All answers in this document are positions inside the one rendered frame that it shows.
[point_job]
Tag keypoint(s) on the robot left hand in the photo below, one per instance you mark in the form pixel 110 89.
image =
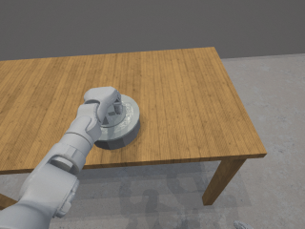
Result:
pixel 110 96

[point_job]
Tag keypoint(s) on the lid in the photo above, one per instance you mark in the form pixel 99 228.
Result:
pixel 123 123

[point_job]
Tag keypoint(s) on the table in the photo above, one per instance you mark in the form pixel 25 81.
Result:
pixel 189 111

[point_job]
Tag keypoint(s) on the knob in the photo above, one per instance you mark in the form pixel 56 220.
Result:
pixel 111 110

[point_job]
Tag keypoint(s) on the pot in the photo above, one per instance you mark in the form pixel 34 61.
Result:
pixel 120 142

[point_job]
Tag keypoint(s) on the robot left upper arm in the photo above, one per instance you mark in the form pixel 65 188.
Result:
pixel 49 195

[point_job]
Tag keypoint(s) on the left robot forearm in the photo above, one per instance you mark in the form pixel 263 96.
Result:
pixel 70 153

